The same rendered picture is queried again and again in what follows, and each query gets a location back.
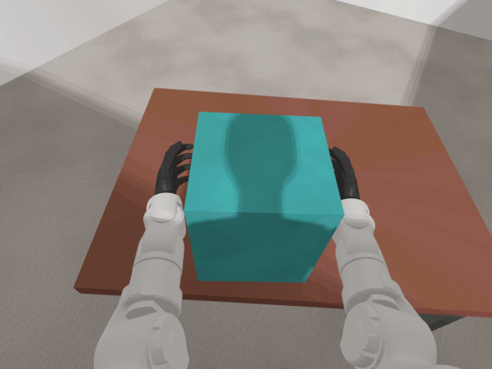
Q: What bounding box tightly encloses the robot left upper arm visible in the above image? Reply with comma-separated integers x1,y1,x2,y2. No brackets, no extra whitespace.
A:
95,311,189,369

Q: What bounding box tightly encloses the right robot hand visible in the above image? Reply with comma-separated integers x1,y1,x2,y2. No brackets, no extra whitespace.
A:
329,146,360,200

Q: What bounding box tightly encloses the left robot forearm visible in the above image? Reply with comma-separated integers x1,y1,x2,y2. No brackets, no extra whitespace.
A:
94,193,186,369

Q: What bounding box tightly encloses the table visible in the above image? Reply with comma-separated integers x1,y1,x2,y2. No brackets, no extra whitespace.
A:
73,88,492,331

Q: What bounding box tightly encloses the robot right upper arm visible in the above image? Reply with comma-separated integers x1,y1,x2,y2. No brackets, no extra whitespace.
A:
340,301,461,369

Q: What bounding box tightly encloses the right robot forearm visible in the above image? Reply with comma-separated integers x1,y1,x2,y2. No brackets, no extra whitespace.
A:
332,198,437,364

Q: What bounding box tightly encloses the carton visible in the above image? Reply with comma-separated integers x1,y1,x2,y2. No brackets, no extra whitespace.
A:
184,111,344,283

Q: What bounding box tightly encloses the left robot hand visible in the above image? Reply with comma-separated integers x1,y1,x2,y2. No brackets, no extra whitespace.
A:
155,141,194,195

